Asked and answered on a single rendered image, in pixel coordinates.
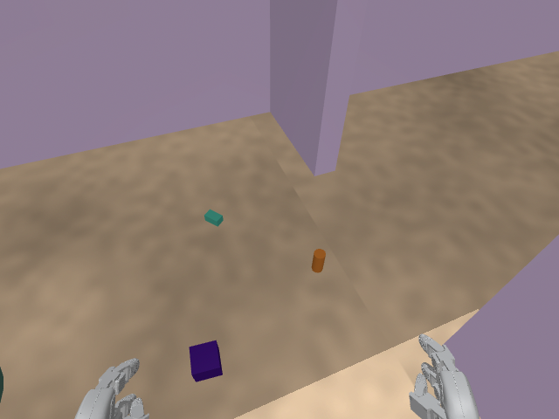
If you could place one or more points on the left robot hand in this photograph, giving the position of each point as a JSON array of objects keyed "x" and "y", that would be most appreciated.
[{"x": 99, "y": 403}]

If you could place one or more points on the right robot hand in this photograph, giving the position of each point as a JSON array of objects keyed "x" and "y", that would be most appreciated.
[{"x": 451, "y": 386}]

